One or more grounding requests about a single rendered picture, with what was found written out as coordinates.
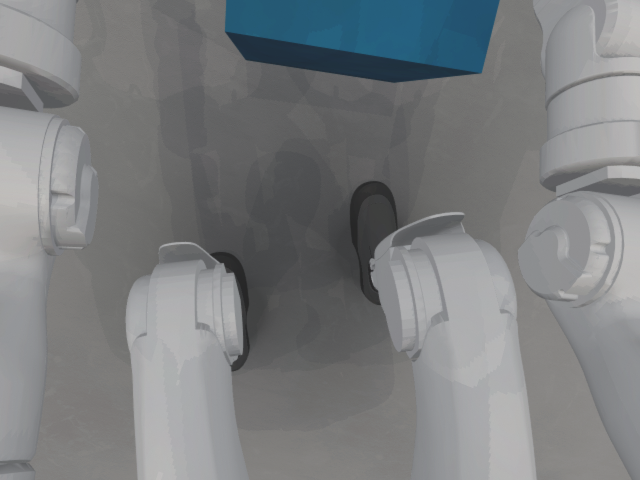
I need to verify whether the left robot upper arm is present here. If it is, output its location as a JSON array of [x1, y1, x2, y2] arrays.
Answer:
[[0, 106, 99, 480]]

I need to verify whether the right robot upper arm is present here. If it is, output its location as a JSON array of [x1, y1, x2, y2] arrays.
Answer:
[[518, 191, 640, 480]]

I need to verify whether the right robot shin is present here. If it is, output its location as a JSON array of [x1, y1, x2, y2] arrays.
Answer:
[[370, 212, 517, 319]]

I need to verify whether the robot left thigh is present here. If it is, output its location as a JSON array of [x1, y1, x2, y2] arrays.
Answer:
[[130, 259, 249, 480]]

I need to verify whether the right robot forearm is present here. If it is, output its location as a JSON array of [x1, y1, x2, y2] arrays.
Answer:
[[533, 0, 640, 198]]

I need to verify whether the left robot forearm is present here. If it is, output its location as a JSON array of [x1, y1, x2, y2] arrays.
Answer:
[[0, 0, 82, 113]]

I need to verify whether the carton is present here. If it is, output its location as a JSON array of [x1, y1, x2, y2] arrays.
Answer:
[[225, 0, 500, 83]]

